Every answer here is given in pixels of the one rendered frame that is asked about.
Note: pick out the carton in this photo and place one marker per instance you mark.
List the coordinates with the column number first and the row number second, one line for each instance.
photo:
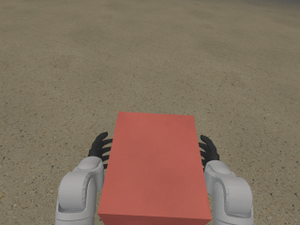
column 155, row 172

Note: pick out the robot right forearm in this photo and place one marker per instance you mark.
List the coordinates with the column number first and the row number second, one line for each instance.
column 232, row 195

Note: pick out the left robot hand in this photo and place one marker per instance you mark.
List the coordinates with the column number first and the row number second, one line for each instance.
column 97, row 150

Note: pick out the robot left forearm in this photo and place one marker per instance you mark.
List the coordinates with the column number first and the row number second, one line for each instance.
column 77, row 193

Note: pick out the right robot hand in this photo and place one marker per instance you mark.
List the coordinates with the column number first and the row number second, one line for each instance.
column 210, row 151

